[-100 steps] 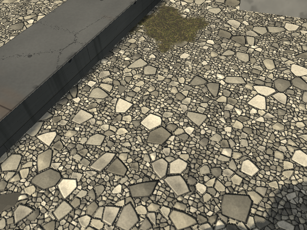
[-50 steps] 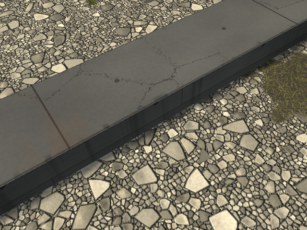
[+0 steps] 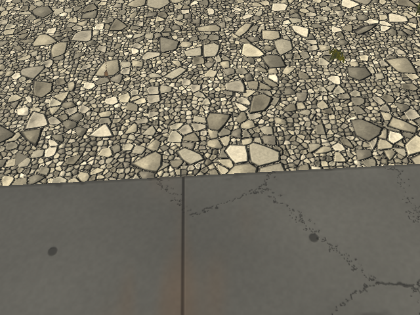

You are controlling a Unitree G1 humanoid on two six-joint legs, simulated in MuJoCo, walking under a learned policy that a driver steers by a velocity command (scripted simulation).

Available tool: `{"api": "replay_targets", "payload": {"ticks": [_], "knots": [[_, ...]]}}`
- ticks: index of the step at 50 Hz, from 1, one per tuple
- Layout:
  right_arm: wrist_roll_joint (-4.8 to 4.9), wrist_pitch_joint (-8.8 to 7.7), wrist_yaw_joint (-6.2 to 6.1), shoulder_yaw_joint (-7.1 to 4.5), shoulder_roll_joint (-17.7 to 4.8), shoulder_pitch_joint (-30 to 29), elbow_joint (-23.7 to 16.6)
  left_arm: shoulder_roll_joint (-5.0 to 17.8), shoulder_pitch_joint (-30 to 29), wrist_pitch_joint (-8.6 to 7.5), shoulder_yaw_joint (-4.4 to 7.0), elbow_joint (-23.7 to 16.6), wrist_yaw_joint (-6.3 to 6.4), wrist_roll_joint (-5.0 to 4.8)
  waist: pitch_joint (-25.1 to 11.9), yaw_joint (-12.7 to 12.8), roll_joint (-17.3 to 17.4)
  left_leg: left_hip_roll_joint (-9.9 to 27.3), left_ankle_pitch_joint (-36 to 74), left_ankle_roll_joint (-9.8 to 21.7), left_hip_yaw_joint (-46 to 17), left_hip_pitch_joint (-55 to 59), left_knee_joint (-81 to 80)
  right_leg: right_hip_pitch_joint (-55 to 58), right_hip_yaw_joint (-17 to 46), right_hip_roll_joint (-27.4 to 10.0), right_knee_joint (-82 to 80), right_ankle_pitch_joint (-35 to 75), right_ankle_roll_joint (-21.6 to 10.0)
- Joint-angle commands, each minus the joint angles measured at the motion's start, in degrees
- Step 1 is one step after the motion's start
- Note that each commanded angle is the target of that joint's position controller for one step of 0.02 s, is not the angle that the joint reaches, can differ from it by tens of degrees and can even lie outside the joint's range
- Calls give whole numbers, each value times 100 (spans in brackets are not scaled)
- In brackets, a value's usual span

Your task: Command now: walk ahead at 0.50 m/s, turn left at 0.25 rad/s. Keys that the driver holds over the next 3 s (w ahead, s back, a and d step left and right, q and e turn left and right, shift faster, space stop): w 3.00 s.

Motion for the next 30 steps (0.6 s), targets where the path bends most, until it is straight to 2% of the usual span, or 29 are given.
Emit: {"api": "replay_targets", "payload": {"ticks": [1, 4, 6, 8, 9, 10, 11, 12, 13, 14, 15, 16, 17, 18, 19, 20, 22, 23, 24, 25, 26, 27, 28, 30], "knots": [[-66, 16, 48, 17, -144, 383, -209, 593, 431, -189, 134, -25, -51, -49, -542, -35, -807, 188, 129, -135, -48, -501, -148, 882, 1083, -1382, -995, 2715, -800], [-87, -7, 112, 125, -32, -214, -377, 657, 419, -194, 146, 71, -51, -81, -446, 23, -907, 366, 390, -219, 208, -487, -1243, 746, 741, -1311, -1194, 2264, -820], [-64, -32, 139, 223, 71, -656, -468, 712, 462, -163, 163, 131, -54, -100, -362, 130, -988, 426, 644, -231, 468, -112, -2085, 520, 560, -1210, -1287, 1947, -772], [-41, -61, 113, 255, 30, -926, -508, 806, 703, -134, 201, 246, -72, -108, -361, 251, -993, 375, 770, -211, 649, 102, -2597, 603, 608, -1254, -1180, 1912, -749], [-23, -59, 72, 284, 87, -689, -417, 800, 874, -110, 219, 332, -75, -106, -529, 221, -1145, 317, 795, -154, 758, 511, -2560, 503, 613, -1346, -1053, 1675, -817], [-7, -78, 50, 281, 47, -607, -382, 789, 862, -84, 219, 343, -80, -123, -449, 152, -1020, 299, 819, -92, 785, 712, -2759, 371, 672, -1362, -941, 1486, -814], [-47, -86, -12, 303, 230, -247, -287, 657, 652, -36, 157, 253, -73, -194, -540, -131, -765, 35, 1012, 11, 1023, 1315, -2902, 205, 619, -1345, -337, 2953, -837], [-49, -121, -53, 263, 162, 161, -136, 687, 580, -31, 156, 243, -83, -250, -705, -376, -516, 22, 1189, 99, 936, 1745, -3446, 233, 378, -1112, 519, 3609, -726], [-106, -164, -86, 182, -81, 569, -34, 605, 426, -55, 134, 148, -86, -309, -865, -592, -273, 389, 1591, 206, 420, 2391, -3941, -145, 196, -846, 1522, 3016, -477], [-185, -199, -134, 67, -687, 962, -22, 186, 438, -39, 23, -82, -87, -285, -1021, -534, 849, 1978, 3196, 467, -1597, 2981, -4551, -1164, -181, -324, 3186, 150, -86], [-1, -96, -137, -120, -1117, 1224, 112, 160, 1171, 86, 24, 27, -41, -192, -1268, -270, 1236, 2684, 3893, 1392, -2347, 3207, -4503, -1887, -36, 91, 4496, -2113, 7], [102, -63, -91, -132, -849, 999, 61, 371, 1189, 212, 63, 198, -4, 18, -854, -253, 366, 2528, 2054, 1640, -2236, 2733, -4588, -2382, 229, -186, 5322, -2209, 17], [108, -62, -54, -41, -483, 616, 9, 363, 894, 237, 89, 159, -33, 91, -303, -158, 191, 2150, 459, 1495, -1915, 2134, -4849, -2735, 325, -349, 5667, -1922, 12], [72, -49, -35, 29, -238, 381, 32, 349, 704, 249, 121, 115, -77, 76, 66, -11, 268, 1795, -535, 1261, -1658, 1696, -5085, -2975, 305, -435, 5870, -1661, 2], [66, -76, -59, 65, -124, 378, 83, 315, 614, 296, 126, 59, -127, 76, 294, 71, 390, 1584, -801, 1140, -1461, 1415, -5251, -3173, 312, -518, 5981, -1337, 30], [59, -108, -82, 65, -74, 466, 170, 222, 609, 341, 114, 62, -161, 80, 336, 119, 355, 1462, -776, 1106, -1326, 1255, -5328, -3272, 242, -519, 6238, -1029, 60], [71, -186, -98, 36, -77, 793, 377, 42, 464, 372, 90, -21, -171, 76, 253, 145, 95, 1445, -344, 1202, -1193, 1280, -5303, -3707, 179, -519, 6723, -735, 118], [46, -226, -92, 18, -30, 1246, 607, -268, 332, 408, 33, -32, -75, 26, 104, -19, 396, 1612, -178, 1506, -1311, 1432, -5268, -4245, -63, -306, 8259, -1154, 99], [68, -258, -89, 35, 11, 1414, 704, -350, 52, 421, -6, -261, 27, 4, 194, -9, 288, 1742, -405, 1558, -1363, 1546, -5283, -4943, 121, -398, 8819, -1394, 62], [32, -304, -84, 50, -17, 1583, 807, -554, -849, 441, -129, -716, 132, -6, 542, -176, 405, 2091, 90, 1626, -1558, 1802, -5417, -6086, 82, -292, 10067, -1934, -30], [23, -354, -113, 47, -62, 1690, 895, -609, -1296, 427, -186, -1073, 227, 2, 678, -146, 199, 2254, 12, 1505, -1576, 2062, -5438, -6844, 443, -394, 10364, -2288, -124], [8, -382, -140, 72, -39, 1767, 1009, -640, -1521, 408, -242, -1261, 262, -3, 673, -107, -27, 2239, -123, 1316, -1425, 2218, -5429, -7204, 623, -396, 10395, -2407, -218], [-21, -413, -119, 110, -10, 1891, 1143, -784, -1670, 391, -313, -1384, 304, -39, 617, -155, 113, 2240, -63, 1227, -1339, 2378, -5393, -7616, 665, -264, 10953, -2600, -352], [50, -439, -111, 178, -48, 1708, 1268, -775, -1798, 382, -400, -1624, 294, -106, 663, 61, -153, 2019, -488, 921, -812, 1983, -5648, -7447, 524, -302, 10273, -2513, -418]]}}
